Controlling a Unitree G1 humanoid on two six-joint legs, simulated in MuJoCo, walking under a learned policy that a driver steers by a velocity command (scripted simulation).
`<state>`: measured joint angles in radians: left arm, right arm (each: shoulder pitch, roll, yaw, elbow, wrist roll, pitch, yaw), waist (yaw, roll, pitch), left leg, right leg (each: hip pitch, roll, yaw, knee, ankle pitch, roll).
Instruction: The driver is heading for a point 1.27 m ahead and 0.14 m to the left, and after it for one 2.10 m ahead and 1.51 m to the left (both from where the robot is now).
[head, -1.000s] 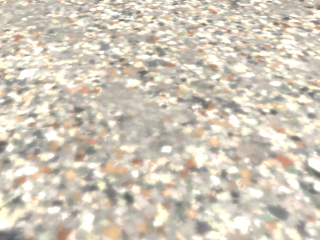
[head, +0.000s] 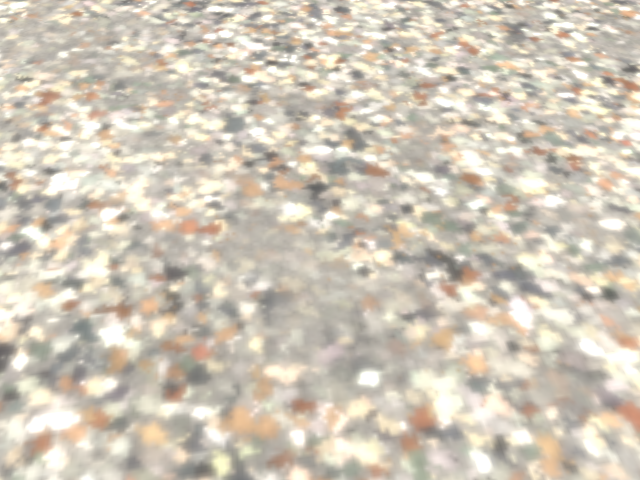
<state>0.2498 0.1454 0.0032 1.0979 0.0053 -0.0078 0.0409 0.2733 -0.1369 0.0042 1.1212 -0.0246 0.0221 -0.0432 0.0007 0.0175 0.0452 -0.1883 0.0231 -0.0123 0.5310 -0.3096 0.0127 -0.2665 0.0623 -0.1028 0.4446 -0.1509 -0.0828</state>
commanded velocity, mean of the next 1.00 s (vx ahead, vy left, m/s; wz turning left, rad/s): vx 0.07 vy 0.00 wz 0.00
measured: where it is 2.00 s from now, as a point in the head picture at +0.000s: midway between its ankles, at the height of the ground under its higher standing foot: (362, 412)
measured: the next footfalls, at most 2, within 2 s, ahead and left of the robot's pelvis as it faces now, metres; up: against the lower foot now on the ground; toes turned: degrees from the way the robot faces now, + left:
right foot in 1.08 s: +0.23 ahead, -0.11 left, +0.00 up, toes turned -5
left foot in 1.58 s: +0.57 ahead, +0.05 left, +0.00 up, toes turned +4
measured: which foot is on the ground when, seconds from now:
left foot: down 0.00-1.00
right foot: down 0.00-0.80, up 0.82-1.00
